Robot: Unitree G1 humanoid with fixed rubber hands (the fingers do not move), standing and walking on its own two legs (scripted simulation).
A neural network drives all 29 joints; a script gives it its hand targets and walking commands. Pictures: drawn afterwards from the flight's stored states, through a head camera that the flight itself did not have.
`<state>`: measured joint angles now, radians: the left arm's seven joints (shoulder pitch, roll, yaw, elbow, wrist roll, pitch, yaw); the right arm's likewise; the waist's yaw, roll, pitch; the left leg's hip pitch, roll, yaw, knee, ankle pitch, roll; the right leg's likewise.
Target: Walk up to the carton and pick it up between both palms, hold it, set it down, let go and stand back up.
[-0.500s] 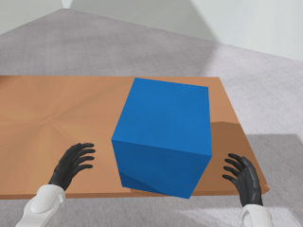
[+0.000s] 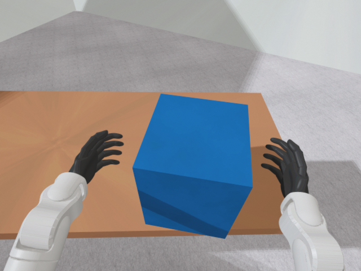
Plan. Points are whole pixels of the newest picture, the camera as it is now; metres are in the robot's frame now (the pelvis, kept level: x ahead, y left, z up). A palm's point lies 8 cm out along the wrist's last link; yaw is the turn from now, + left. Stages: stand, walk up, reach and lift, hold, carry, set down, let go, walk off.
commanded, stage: reach and lift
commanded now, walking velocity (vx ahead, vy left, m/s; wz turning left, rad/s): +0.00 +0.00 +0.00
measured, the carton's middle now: (193, 167) +0.34 -0.01 +0.04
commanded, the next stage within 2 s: none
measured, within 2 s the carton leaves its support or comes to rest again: neither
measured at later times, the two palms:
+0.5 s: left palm (88, 128) +0.33 +0.20 +0.16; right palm (284, 142) +0.32 -0.17 +0.16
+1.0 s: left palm (94, 113) +0.38 +0.21 +0.17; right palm (280, 135) +0.36 -0.18 +0.14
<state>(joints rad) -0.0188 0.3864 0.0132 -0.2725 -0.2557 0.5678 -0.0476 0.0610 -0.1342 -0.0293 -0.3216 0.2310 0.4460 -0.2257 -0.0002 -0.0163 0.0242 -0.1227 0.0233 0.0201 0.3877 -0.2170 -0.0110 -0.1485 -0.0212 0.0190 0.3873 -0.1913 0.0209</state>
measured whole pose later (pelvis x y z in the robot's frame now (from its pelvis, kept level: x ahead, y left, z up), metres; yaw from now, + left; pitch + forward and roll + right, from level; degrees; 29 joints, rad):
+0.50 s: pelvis +0.00 +0.00 +0.00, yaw +0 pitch -3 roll +0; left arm -0.40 0.39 0.05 -0.04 -0.26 0.70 -0.06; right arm -0.33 -0.14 -0.07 -0.10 0.25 0.55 -0.26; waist 0.00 -0.02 0.04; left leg -0.12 0.02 0.02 0.39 -0.21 -0.01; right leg -0.15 -0.02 0.02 0.39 -0.18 0.02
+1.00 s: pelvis -0.01 +0.00 +0.00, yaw +0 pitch -3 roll +0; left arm -0.63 0.38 0.05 0.37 -0.25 0.54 -0.08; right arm -0.53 -0.16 -0.08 0.29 0.26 0.43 -0.24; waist -0.01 -0.02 0.05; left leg -0.12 0.02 0.02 0.39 -0.21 -0.01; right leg -0.15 -0.02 0.02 0.38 -0.18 0.02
